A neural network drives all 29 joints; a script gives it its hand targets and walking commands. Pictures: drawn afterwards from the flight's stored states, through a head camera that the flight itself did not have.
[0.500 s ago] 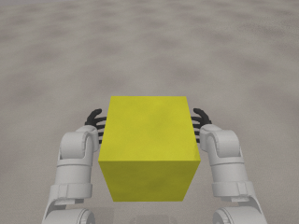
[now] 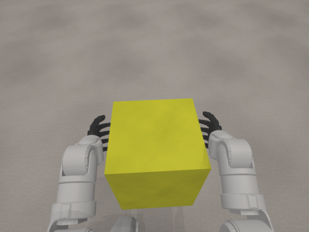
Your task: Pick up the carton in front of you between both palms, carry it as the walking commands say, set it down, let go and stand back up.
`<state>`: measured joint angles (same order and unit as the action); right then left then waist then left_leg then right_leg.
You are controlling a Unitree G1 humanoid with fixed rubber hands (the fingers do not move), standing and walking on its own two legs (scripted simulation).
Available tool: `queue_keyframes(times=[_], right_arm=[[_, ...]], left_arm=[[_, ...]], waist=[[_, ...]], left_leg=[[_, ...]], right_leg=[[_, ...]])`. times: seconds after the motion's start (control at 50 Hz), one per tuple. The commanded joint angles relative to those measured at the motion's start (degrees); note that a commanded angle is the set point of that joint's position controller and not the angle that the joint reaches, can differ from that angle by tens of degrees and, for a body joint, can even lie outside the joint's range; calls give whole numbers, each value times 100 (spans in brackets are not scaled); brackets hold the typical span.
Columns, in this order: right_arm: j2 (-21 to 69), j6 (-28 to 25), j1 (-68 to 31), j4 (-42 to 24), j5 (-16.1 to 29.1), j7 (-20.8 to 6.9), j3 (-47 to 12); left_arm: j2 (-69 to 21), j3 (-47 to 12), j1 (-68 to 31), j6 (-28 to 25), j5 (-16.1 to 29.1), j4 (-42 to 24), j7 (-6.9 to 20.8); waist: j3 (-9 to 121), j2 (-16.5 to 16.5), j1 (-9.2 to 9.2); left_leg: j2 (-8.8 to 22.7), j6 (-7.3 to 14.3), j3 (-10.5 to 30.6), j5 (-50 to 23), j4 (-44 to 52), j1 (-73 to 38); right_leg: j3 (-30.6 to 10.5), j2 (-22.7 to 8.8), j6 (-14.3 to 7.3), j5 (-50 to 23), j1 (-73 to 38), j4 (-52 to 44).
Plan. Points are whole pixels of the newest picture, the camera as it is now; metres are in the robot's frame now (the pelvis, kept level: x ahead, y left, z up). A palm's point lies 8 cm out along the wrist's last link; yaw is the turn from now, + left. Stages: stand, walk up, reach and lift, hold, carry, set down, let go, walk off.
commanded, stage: carry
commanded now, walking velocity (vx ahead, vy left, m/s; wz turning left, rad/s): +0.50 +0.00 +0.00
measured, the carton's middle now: (155, 156) +0.34 +0.02 -0.02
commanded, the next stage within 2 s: none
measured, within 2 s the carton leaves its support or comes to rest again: neither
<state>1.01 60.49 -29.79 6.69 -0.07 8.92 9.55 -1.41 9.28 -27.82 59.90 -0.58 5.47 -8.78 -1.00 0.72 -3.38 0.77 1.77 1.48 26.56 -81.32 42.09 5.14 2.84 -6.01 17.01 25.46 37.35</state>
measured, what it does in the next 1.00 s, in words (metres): walks ahead: left foot, then right foot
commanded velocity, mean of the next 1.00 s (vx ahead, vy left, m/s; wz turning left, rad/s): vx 0.50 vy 0.00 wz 0.00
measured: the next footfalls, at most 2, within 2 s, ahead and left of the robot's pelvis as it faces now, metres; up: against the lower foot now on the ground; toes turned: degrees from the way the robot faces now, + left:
left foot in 0.22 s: +0.37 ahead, +0.13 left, +0.00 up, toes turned +5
right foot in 0.68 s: +0.62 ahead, -0.09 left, +0.00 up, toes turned -10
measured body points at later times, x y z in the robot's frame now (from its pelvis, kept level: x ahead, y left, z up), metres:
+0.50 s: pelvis +0.35 +0.04 +0.04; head +0.38 +0.06 +0.48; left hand +0.69 +0.18 +0.10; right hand +0.67 -0.13 +0.11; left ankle +0.33 +0.12 -0.72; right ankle +0.40 -0.10 -0.67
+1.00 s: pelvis +0.65 +0.00 +0.03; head +0.62 -0.01 +0.48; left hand +0.91 +0.16 +0.11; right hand +0.92 -0.14 +0.11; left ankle +0.76 +0.16 -0.68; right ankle +0.58 -0.09 -0.72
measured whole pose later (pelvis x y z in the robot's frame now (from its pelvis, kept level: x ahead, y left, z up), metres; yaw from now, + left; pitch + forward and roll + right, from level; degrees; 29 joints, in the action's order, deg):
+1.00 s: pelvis +0.65 +0.00 +0.03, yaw +1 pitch +4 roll +1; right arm 7.4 68.6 -7.1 -17.6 -6.9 5.1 5.5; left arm -7.4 5.3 -6.9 67.9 -5.9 -17.0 -5.6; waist 8.7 0.2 -0.9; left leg 6.3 -1.4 -6.6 7.7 -37.2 33.2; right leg 11.4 -1.9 -1.5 13.3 4.6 14.2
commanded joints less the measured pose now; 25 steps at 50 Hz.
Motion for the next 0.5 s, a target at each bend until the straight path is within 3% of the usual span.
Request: queue_keyframes(times=[0.0,0.04,0.08,0.1,0.12,0.16,0.18,0.2,0.22,0.24,0.26,0.28,0.32,0.34,0.4,0.48], right_arm=[[5947,-285,-3484,-985,1714,-1225,-3634],[5889,-359,-3420,-1108,1621,-1215,-3715],[5829,-427,-3348,-1186,1562,-1209,-3822],[5744,-448,-3274,-1170,1540,-1211,-3865],[5694,-457,-3250,-1218,1572,-1231,-3917],[5639,-445,-3102,-1177,1636,-1283,-4022],[5557,-414,-3033,-1196,1692,-1305,-4051],[5476,-360,-3022,-1187,1738,-1329,-4041],[5285,-305,-2995,-1074,1725,-1331,-3905],[5358,-257,-2784,-887,1818,-1333,-3949],[5434,-219,-2791,-1012,1844,-1359,-3940],[5559,-163,-2935,-1150,1897,-1393,-3961],[5842,-54,-3097,-1262,1996,-1471,-4023],[5938,7,-3076,-1298,2023,-1522,-4037],[6066,157,-2977,-1508,2071,-1691,-4086],[6089,343,-2386,-1734,2015,-1859,-4124]], left_arm=[[-6295,-4271,-4378,-246,2727,-1237,1465],[-6355,-4369,-4246,-315,2713,-1221,1510],[-6327,-4428,-4060,-373,2663,-1203,1556],[-6312,-4465,-3983,-392,2642,-1168,1559],[-6253,-4472,-3911,-413,2603,-1176,1542],[-6026,-4403,-3696,-401,2459,-1133,1477],[-5855,-4349,-3635,-380,2367,-1161,1448],[-5651,-4253,-3619,-335,2248,-1121,1427],[-5733,-4197,-3446,-222,2226,-975,1412],[-5502,-4113,-3267,-147,2155,-959,1395],[-5617,-4102,-3290,-87,2160,-948,1388],[-5722,-4063,-3328,-48,2157,-934,1392],[-5861,-3972,-3247,37,2018,-865,1390],[-5943,-3956,-3085,77,1913,-830,1393],[-6132,-3984,-2720,138,1727,-931,1389],[-6165,-4131,-2287,268,1534,-1451,1371]], waist=[[3060,-708,0],[2995,-810,-21],[2819,-831,-77],[2698,-837,109],[2645,-809,84],[2865,-610,324],[3137,-586,407],[3384,-194,474],[4235,1386,403],[4349,1487,473],[3908,1183,497],[3576,682,521],[3215,390,493],[3134,469,476],[2950,581,450],[2528,934,447]], left_leg=[[248,-59,-60,-640,1125,858],[261,-18,-155,-1331,2232,421],[58,10,-478,-1843,3488,-174],[-6,-21,-683,-2226,4270,-668],[-137,-20,-882,-2571,4733,-1211],[-348,78,-1133,-3301,5621,-2583],[-240,120,-1154,-3494,5766,-3560],[854,302,80,-4628,5569,-4797],[2437,1319,2439,-6083,5342,-6718],[2403,1609,3042,-4927,5639,-6957],[2153,1416,2574,-4640,5773,-6718],[1976,1160,2165,-4795,5823,-6440],[1740,790,1489,-4767,6085,-5883],[1676,701,1267,-4742,6245,-5723],[1571,701,656,-4860,6440,-5492],[1307,545,27,-4310,6687,-5079]], right_leg=[[-2322,-1752,-1076,-3054,-3005,-867],[-1807,-1522,-811,-3694,-2874,-880],[-1275,-1222,-552,-4150,-2759,-901],[-1010,-1205,-368,-4297,-2642,-1093],[-871,-1213,-229,-4380,-2575,-1113],[-347,-1080,112,-5034,-2580,-223],[-131,-966,271,-4737,-2282,457],[-166,-878,485,-2762,-1325,1405],[-213,-171,747,763,477,2952],[-529,-1,700,1342,1196,3762],[-565,-209,636,1174,1591,3768],[-560,-402,586,944,1763,3489],[-550,-627,578,513,1567,2442],[-451,-613,598,443,1352,1995],[-125,-487,715,329,1047,1054],[213,-468,793,-552,794,13]])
